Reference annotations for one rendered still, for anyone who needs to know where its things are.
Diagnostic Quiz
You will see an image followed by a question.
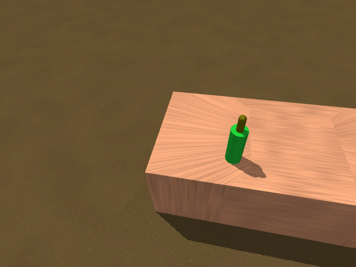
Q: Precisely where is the bottle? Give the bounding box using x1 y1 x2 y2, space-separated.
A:
225 115 249 164

